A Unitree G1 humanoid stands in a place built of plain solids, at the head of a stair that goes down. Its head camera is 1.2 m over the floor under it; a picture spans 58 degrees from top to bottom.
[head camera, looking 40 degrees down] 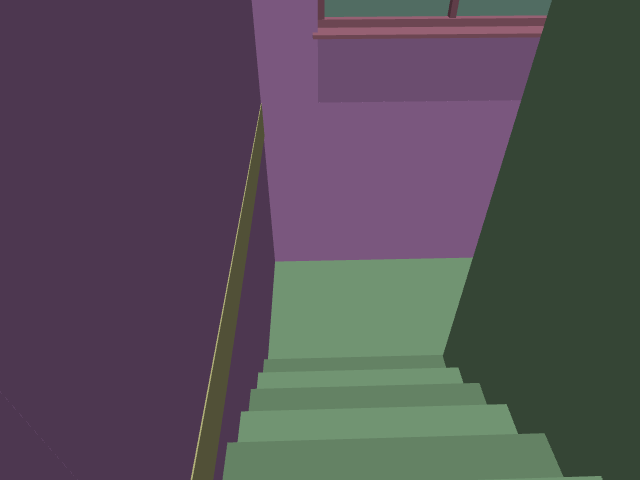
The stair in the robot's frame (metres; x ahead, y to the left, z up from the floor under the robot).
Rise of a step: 0.21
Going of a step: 0.24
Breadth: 1.25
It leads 2 degrees to the left of straight ahead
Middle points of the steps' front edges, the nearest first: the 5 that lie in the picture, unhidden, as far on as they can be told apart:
0.77 -0.23 -0.42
1.01 -0.22 -0.63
1.25 -0.22 -0.84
1.49 -0.21 -1.06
1.72 -0.20 -1.27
